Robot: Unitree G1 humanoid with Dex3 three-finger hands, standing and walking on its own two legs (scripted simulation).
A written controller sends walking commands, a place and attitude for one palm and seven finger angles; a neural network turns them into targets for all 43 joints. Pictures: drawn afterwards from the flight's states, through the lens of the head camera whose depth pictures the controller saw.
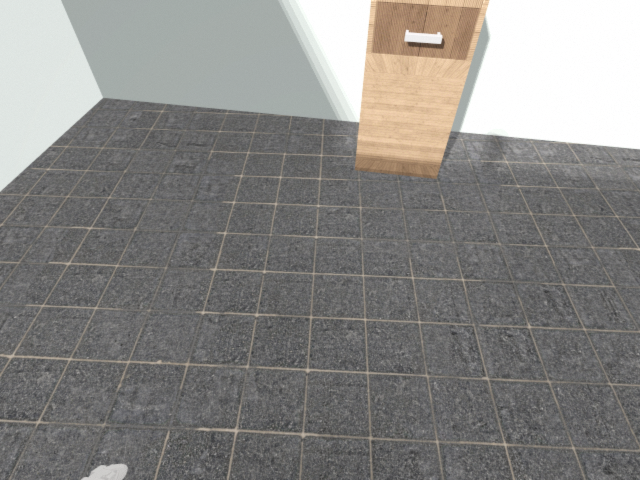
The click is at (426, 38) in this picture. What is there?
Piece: drawer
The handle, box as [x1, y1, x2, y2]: [404, 30, 441, 43]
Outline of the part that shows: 406,30 404,40 440,43 441,35 439,32 437,32 436,34 411,33 408,30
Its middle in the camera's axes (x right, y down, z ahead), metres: +0.38 -0.77 +1.46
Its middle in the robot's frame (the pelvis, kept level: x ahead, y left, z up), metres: +1.62 -0.31 -0.08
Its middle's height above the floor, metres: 0.69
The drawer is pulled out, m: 0.00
